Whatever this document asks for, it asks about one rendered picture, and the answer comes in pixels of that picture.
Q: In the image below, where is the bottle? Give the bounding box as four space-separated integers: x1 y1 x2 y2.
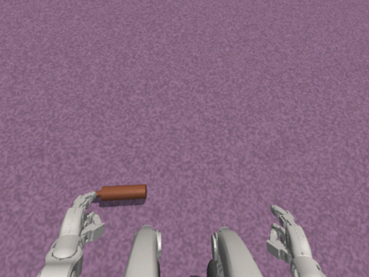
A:
95 184 147 201

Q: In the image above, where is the left robot hand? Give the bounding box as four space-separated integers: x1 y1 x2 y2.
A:
58 191 105 246

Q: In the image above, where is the right robot arm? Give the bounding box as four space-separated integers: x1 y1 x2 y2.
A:
291 256 326 277

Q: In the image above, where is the left robot arm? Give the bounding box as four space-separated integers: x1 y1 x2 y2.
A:
37 234 83 277

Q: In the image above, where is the right robot hand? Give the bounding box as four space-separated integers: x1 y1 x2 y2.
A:
266 204 312 265

